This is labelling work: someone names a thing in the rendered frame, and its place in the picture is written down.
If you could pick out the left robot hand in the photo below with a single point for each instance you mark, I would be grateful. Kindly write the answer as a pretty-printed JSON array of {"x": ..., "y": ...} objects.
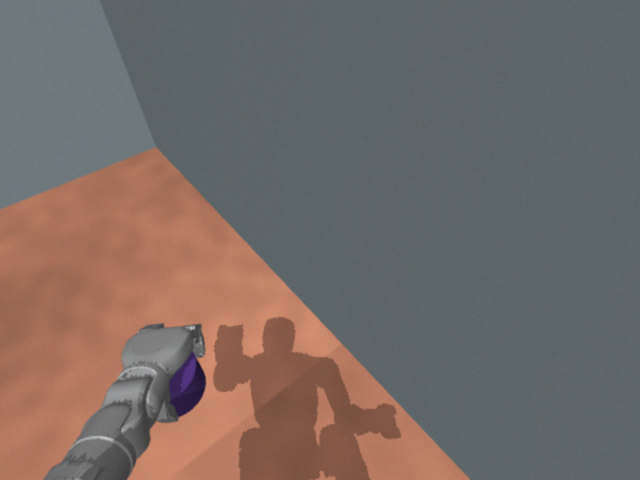
[{"x": 168, "y": 348}]

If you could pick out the left robot arm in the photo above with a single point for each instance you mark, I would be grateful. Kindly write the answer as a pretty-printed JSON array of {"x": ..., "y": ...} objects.
[{"x": 116, "y": 435}]

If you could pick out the tin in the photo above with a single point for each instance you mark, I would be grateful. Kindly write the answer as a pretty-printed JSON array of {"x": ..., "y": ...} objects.
[{"x": 187, "y": 386}]

